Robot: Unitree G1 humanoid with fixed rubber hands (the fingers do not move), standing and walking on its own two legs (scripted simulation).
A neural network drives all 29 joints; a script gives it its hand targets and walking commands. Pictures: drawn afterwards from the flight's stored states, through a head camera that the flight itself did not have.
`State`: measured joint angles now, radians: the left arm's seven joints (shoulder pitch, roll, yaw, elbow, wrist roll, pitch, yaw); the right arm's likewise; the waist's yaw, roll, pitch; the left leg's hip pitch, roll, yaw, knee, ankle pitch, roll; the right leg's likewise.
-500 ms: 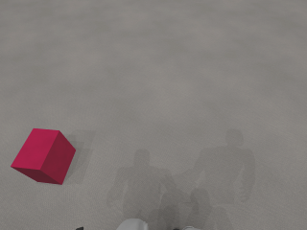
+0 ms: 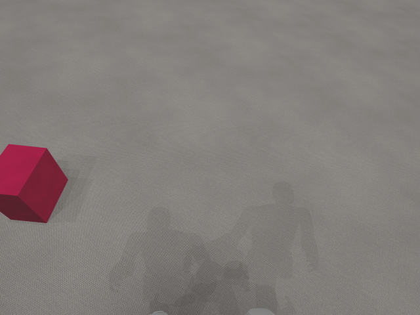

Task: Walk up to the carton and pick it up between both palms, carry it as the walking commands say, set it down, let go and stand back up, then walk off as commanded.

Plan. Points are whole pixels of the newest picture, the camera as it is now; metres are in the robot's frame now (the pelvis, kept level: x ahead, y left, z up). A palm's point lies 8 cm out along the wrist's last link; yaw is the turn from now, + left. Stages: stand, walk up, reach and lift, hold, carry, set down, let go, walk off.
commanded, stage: stand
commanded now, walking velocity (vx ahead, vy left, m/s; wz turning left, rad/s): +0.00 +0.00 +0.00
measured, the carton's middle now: (28, 184) +0.71 +0.83 -0.63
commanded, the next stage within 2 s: none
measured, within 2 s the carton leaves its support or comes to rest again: neither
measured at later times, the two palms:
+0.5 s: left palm out of the picture -0.05 +0.12 -0.13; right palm out of the picture -0.09 -0.35 -0.14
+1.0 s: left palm out of the picture -0.19 +0.14 -0.13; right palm out of the picture -0.21 -0.30 -0.14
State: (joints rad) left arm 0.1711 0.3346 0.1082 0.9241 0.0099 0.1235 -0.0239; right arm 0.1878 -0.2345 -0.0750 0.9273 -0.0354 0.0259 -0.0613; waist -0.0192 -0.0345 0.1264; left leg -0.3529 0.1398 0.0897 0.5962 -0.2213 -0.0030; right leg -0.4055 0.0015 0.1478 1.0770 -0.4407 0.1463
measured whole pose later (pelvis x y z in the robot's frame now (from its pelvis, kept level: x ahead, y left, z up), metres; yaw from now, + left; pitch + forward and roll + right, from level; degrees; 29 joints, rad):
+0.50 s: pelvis -0.13 -0.10 +0.00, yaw +1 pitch -2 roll -2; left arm 0.20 0.13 0.01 0.96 0.01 0.01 0.02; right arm 0.24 -0.23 -0.06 0.98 -0.01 0.07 -0.01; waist -0.03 0.06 0.02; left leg -0.14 0.02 0.00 0.54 -0.41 -0.02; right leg -0.26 0.07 -0.05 0.44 -0.15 -0.05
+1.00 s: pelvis -0.18 -0.09 +0.01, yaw -1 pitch -2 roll +0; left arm 0.30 0.16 0.02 1.07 0.02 0.02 0.02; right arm 0.33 -0.14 -0.02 1.05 -0.01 0.01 -0.02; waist 0.00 0.02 0.06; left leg -0.18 -0.03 0.05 0.43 -0.24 0.04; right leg -0.32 0.02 0.01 0.38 -0.11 -0.02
